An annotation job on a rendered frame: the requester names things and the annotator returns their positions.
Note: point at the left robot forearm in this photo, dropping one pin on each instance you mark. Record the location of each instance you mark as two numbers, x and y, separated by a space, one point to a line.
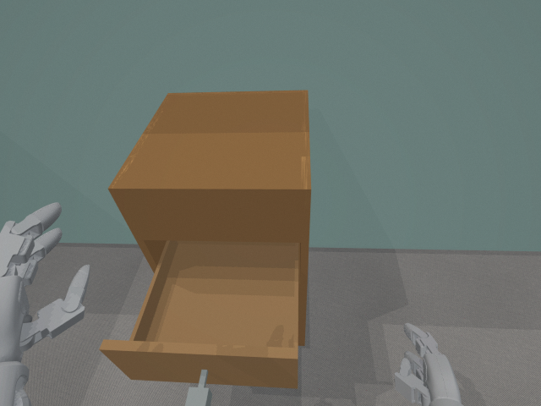
13 377

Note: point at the cabinet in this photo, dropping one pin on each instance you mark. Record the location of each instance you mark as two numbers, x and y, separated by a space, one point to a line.
222 166

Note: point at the robot left hand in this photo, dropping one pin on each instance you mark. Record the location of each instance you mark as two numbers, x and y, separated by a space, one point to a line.
19 257

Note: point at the handle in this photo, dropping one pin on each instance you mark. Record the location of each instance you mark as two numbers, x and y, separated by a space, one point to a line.
199 396

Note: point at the drawer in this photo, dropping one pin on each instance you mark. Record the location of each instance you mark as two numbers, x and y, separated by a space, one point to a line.
227 307

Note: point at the robot right hand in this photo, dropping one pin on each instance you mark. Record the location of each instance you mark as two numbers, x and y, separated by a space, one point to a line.
434 378

